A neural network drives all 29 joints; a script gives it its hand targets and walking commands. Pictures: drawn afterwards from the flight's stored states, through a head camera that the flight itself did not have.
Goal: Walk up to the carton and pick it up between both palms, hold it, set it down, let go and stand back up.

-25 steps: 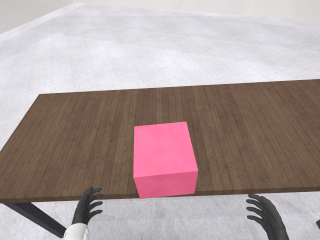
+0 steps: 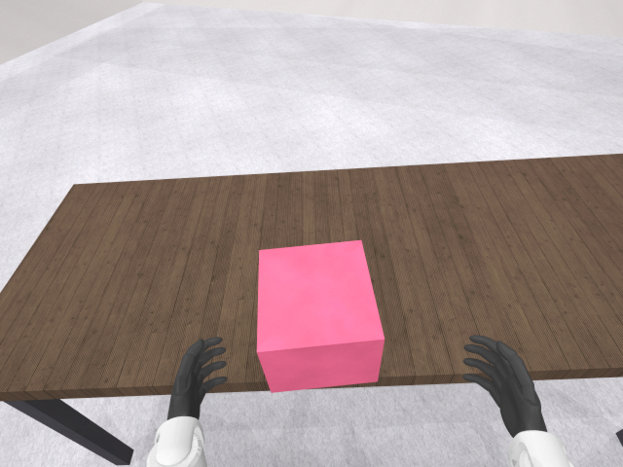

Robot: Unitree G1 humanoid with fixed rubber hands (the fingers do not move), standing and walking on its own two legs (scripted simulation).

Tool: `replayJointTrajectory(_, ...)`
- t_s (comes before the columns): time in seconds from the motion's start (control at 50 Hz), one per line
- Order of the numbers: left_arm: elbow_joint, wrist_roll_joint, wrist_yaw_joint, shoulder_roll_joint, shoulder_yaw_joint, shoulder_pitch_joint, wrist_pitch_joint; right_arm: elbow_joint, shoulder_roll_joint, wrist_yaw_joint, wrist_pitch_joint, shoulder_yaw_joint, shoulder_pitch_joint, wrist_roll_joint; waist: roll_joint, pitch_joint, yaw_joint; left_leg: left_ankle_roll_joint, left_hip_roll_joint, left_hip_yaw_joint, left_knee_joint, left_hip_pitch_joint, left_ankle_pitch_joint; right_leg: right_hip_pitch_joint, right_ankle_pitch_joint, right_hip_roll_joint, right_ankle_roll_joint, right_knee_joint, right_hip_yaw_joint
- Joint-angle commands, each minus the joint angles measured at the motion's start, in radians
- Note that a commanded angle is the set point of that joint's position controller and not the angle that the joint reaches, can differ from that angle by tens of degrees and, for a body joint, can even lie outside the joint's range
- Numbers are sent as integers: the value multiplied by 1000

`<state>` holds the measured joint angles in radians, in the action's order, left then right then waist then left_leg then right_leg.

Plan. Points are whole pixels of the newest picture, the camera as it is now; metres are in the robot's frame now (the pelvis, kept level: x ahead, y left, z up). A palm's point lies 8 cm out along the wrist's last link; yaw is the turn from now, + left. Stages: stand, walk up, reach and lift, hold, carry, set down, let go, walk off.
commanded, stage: reach and lift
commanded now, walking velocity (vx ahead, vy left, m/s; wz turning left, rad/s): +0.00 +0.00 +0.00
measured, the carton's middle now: (317, 314) +0.38 +0.03 -0.07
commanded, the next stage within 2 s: none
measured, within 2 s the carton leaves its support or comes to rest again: neither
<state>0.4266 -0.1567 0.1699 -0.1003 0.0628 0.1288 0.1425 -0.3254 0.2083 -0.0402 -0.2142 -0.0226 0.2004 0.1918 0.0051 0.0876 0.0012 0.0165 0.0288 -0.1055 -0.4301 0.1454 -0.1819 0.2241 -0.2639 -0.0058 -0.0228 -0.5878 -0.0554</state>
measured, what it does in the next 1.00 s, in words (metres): stands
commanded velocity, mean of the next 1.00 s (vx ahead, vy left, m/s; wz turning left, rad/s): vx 0.00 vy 0.00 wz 0.00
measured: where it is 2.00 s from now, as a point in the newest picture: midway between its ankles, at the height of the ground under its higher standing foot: outside the picture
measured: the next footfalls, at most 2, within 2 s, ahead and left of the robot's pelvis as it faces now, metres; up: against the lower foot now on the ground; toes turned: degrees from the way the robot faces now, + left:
none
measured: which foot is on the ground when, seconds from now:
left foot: down 0.00-1.00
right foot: down 0.00-1.00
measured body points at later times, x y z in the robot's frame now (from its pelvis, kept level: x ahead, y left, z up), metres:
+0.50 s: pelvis +0.01 +0.00 +0.00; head +0.01 -0.03 +0.45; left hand +0.29 +0.18 +0.02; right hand +0.31 -0.21 +0.04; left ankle +0.04 +0.15 -0.73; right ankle +0.04 -0.10 -0.73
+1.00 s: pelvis +0.01 -0.01 +0.00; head +0.02 -0.03 +0.45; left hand +0.35 +0.18 +0.07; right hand +0.39 -0.19 +0.10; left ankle +0.04 +0.15 -0.73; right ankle +0.04 -0.10 -0.73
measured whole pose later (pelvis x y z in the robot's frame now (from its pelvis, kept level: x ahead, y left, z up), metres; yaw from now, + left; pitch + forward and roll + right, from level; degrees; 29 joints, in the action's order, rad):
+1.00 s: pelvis +0.01 -0.01 +0.00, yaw +0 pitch -4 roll +3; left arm 0.33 -0.15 0.18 -0.10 -0.09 -0.33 -0.33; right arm -0.43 0.21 0.09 0.19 -0.01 -0.46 0.28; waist 0.01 0.09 0.01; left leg 0.02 0.03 -0.11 -0.41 0.15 -0.18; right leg 0.23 -0.27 0.00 -0.03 -0.58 -0.06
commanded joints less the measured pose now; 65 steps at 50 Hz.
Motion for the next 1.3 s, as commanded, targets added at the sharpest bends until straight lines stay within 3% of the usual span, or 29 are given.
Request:
replayJointTrajectory(0.0,-314,-8,18,-67,-11,-288,9,281,56,11,-14,71,-310,-11,88,-187,101,-28,-23,30,118,-39,-84,9,-62,28,1,260,9)
replayJointTrajectory(0.12,-372,-17,34,-91,-22,-444,-35,199,20,27,56,76,-460,-7,45,-226,100,-24,-15,32,117,9,-112,-3,-79,22,-1,240,-3)
replayJointTrajectory(0.2,-425,-11,27,-71,-46,-372,-67,192,26,41,81,107,-423,20,32,-269,111,-12,-21,22,107,-13,49,-92,107,23,12,236,-2)
replayJointTrajectory(0.22,-344,-4,14,-82,-48,-415,-85,167,36,56,90,91,-474,10,86,-231,93,-19,-19,27,110,-12,18,-70,69,27,14,244,-6)
replayJointTrajectory(0.26,-413,7,19,-81,-70,-431,-111,159,30,60,113,93,-490,15,31,-265,115,-9,-18,22,107,-24,64,-91,107,25,15,244,-5)
replayJointTrajectory(0.28,-418,20,16,-58,-88,-368,-117,227,11,62,110,131,-466,34,64,-258,144,-17,-15,28,110,-40,106,-108,139,32,9,246,-4)
replayJointTrajectory(0.3,-427,0,16,-92,-82,-475,-127,195,40,63,123,92,-540,21,61,-302,105,-20,-19,24,97,-20,88,-99,134,33,13,236,-7)
replayJointTrajectory(0.32,-444,20,23,-95,-111,-442,-134,203,37,64,125,121,-534,38,45,-300,156,-18,-17,16,101,-7,101,-122,149,34,17,227,-13)
replayJointTrajectory(0.34,-451,4,16,-81,-108,-437,-142,253,36,67,130,141,-553,48,65,-317,162,-20,-17,21,108,1,115,-161,186,28,20,226,-23)
replayJointTrajectory(0.36,-394,7,3,-102,-108,-507,-156,227,44,80,140,108,-613,29,78,-305,135,-30,-24,21,103,37,86,-146,213,22,30,220,-30)
replayJointTrajectory(0.42,-370,-8,12,-93,-111,-602,-201,220,57,86,164,107,-722,33,73,-309,147,-26,-15,23,109,37,58,-119,111,31,22,230,-20)
replayJointTrajectory(0.54,-367,23,8,-90,-171,-624,-268,197,59,93,198,114,-768,61,57,-333,176,-26,-18,19,106,5,138,-139,197,38,22,239,-24)
replayJointTrajectory(0.62,-328,10,-1,-92,-187,-720,-316,130,75,102,239,105,-865,50,67,-308,180,-38,-9,26,107,1,110,-79,133,48,12,240,-16)
replayJointTrajectory(0.7,-438,5,8,-102,-171,-805,-347,125,103,111,262,84,-922,70,14,-393,153,-17,-6,30,91,-51,157,-77,153,56,5,246,-2)
replayJointTrajectory(0.78,-350,18,1,-91,-221,-773,-389,42,77,118,313,120,-930,91,58,-344,180,-35,-13,27,97,-12,173,-114,225,44,18,240,-18)
replayJointTrajectory(0.82,-336,29,5,-128,-226,-905,-397,-8,65,125,333,100,-1014,80,20,-360,164,-29,-9,34,99,8,111,-86,137,49,10,246,-23)
replayJointTrajectory(0.86,-344,32,19,-110,-230,-920,-414,-10,89,122,338,106,-1055,89,12,-405,186,-20,-2,35,83,-7,167,-77,173,54,2,237,-13)
replayJointTrajectory(0.88,-304,24,15,-100,-214,-925,-428,-28,94,127,344,88,-1079,85,25,-369,161,-26,0,44,76,-5,131,-58,154,55,5,238,-11)
replayJointTrajectory(0.9,-307,22,17,-112,-223,-914,-435,-11,93,130,353,104,-1094,98,42,-398,178,-27,-2,37,80,-10,159,-72,183,56,3,241,-12)
replayJointTrajectory(0.92,-237,-13,10,-141,-229,-1072,-438,-19,88,134,357,92,-1225,87,52,-407,163,-37,-10,29,72,67,114,-58,147,46,11,235,-23)
replayJointTrajectory(1.0,-201,24,13,-121,-250,-986,-466,-78,92,141,384,117,-1194,94,73,-388,183,-39,-7,36,86,57,128,-98,167,48,16,243,-22)
replayJointTrajectory(1.02,-194,24,13,-130,-261,-1013,-466,-52,100,143,373,128,-1214,104,60,-430,202,-41,-15,32,70,60,164,-94,224,44,23,232,-31)
replayJointTrajectory(1.06,-88,32,6,-134,-265,-1077,-469,-129,91,141,378,107,-1279,91,92,-409,171,-46,-6,36,67,95,115,-61,167,46,17,229,-17)
replayJointTrajectory(1.08,-111,53,15,-140,-271,-1074,-469,-134,92,141,383,122,-1276,96,69,-454,197,-39,-2,37,58,74,151,-73,183,52,11,219,-14)
replayJointTrajectory(1.1,-172,45,10,-93,-258,-979,-460,-110,76,149,370,136,-1196,111,45,-482,182,-28,-10,37,44,25,220,-86,273,47,13,222,-16)
replayJointTrajectory(1.16,-6,68,-15,-136,-292,-1001,-442,-180,49,159,364,164,-1241,100,107,-435,197,-44,-17,25,30,83,192,-89,329,39,34,204,-24)
replayJointTrajectory(1.2,-4,79,-23,-115,-299,-989,-413,-184,42,165,337,169,-1236,92,110,-465,193,-42,-14,32,21,106,208,-131,360,37,38,186,-14)
replayJointTrajectory(1.26,17,94,-42,-101,-312,-983,-304,-235,6,162,281,176,-1223,84,96,-516,200,-36,-15,30,-5,131,249,-122,423,30,38,149,-17)
replayJointTrajectory(1.28,43,93,-45,-71,-286,-1001,-255,-256,-10,163,249,159,-1215,64,102,-547,178,-33,-9,34,-9,126,241,-124,396,34,35,156,-8)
